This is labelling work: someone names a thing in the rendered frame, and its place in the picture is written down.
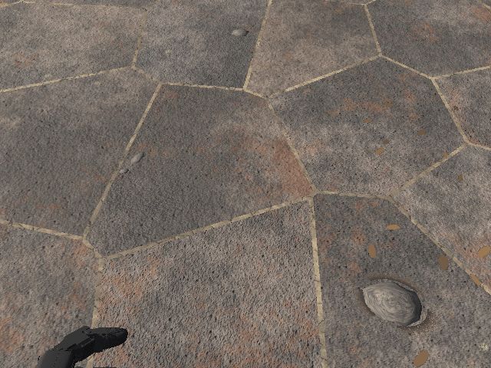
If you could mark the left robot hand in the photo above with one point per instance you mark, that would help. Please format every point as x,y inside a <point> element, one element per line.
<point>80,344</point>

